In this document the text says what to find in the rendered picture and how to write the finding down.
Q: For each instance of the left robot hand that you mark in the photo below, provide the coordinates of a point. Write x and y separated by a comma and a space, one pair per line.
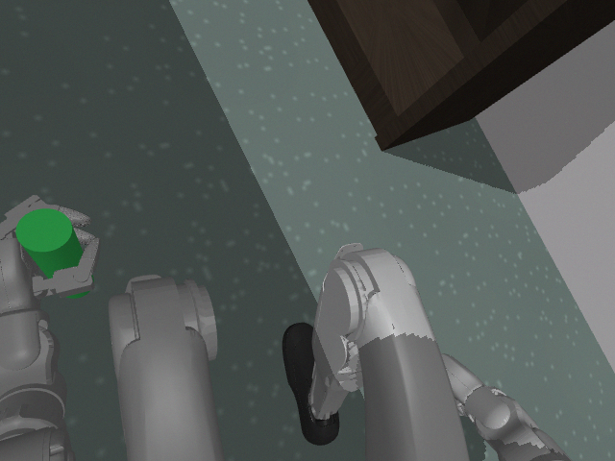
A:
21, 287

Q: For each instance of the right robot foot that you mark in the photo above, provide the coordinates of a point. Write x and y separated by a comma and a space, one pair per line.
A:
299, 361

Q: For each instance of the bookshelf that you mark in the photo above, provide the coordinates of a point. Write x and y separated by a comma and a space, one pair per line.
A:
422, 66

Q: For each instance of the right robot hand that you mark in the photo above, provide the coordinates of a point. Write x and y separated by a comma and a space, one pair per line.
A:
463, 381

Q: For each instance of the left robot arm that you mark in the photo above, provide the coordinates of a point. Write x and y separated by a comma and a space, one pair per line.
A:
32, 391

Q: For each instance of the can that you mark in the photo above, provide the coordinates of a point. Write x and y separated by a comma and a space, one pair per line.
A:
49, 238

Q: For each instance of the right robot arm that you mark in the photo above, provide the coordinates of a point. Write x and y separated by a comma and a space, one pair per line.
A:
503, 423

